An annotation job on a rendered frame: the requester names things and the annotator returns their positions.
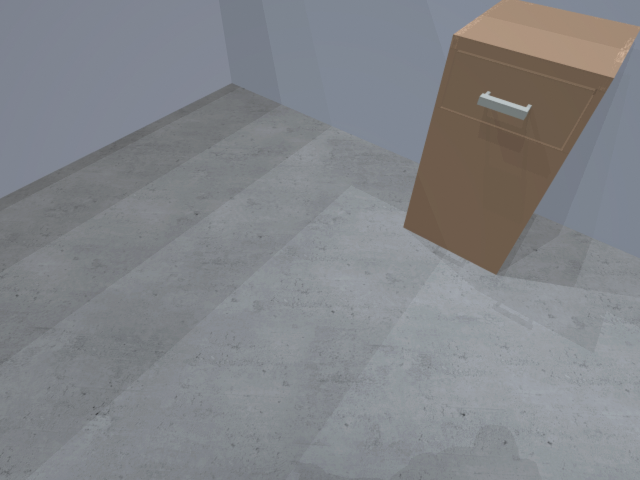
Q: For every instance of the drawer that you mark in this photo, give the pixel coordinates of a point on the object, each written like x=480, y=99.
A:
x=556, y=103

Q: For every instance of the handle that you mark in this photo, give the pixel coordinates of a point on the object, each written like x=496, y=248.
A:
x=503, y=106

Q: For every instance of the cabinet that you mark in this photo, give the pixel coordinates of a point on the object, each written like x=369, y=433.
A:
x=478, y=184

